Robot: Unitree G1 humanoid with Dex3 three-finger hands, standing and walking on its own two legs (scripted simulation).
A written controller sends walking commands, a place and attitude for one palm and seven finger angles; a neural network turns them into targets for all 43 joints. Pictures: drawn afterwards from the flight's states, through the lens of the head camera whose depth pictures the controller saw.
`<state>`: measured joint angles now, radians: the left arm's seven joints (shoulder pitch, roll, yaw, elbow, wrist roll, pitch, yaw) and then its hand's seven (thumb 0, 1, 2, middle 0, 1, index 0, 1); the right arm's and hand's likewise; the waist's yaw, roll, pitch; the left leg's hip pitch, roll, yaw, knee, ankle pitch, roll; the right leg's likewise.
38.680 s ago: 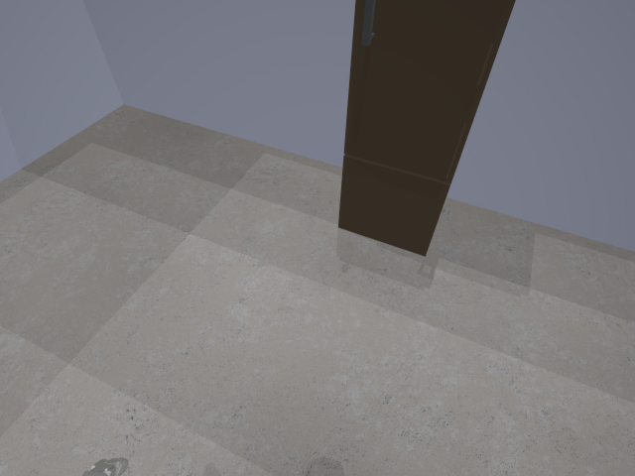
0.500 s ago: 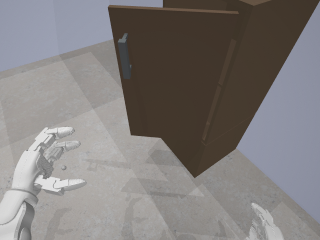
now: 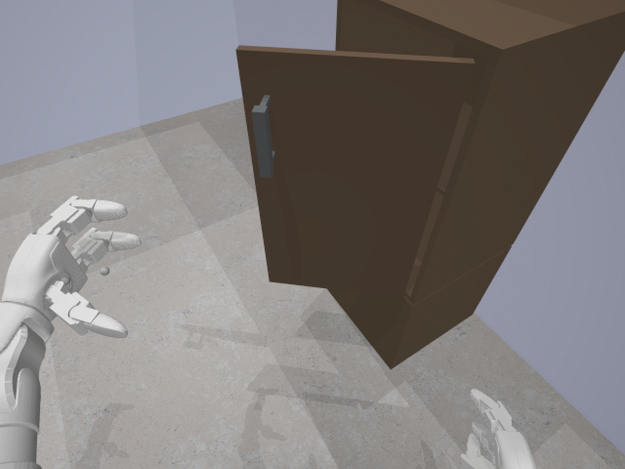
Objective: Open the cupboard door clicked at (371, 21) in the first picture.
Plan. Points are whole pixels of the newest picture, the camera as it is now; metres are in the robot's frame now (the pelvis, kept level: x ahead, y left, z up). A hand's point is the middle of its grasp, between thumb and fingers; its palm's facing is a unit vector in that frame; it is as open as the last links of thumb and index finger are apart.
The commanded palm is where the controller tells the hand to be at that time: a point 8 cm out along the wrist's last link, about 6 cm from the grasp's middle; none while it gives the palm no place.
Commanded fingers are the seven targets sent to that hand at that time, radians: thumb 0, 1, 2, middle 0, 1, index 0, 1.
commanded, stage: raise the hand with hooked fingers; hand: left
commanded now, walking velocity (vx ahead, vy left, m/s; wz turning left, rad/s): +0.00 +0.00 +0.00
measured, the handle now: (266, 136) +0.59 +0.14 +0.12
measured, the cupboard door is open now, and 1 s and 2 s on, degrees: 50 50 50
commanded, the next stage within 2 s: move the hooked fingers beside the handle in 0.56 s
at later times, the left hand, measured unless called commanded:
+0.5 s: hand (123, 256) +0.30 +0.25 +0.15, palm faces +0.02 -1.00 -0.04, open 14.0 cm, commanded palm +0.27 +0.30 +0.15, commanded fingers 0.00 -0.50 0.30 -0.30 -1.20 -0.30 -1.20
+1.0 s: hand (157, 226) +0.35 +0.23 +0.14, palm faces -0.03 -1.00 -0.01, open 14.0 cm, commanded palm +0.33 +0.29 +0.14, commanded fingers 0.00 -0.50 0.30 -0.30 -1.20 -0.30 -1.20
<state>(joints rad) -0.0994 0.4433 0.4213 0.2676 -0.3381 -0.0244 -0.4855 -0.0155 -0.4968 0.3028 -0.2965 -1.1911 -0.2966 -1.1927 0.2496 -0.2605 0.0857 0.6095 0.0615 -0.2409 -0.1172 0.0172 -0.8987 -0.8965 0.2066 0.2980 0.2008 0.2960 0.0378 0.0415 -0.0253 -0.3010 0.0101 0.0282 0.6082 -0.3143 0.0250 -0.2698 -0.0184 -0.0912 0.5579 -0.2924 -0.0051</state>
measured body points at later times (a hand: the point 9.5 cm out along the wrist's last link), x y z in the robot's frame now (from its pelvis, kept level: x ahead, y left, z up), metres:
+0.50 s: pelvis +0.00 -0.02 +0.00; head +0.00 -0.03 +0.45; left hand +0.29 +0.31 +0.15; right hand +0.17 -0.26 -0.07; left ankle +0.01 +0.10 -0.73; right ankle +0.00 -0.12 -0.73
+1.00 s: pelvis -0.01 -0.02 +0.00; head +0.01 -0.03 +0.45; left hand +0.35 +0.29 +0.15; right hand +0.15 -0.27 -0.08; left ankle +0.01 +0.10 -0.73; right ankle +0.00 -0.12 -0.73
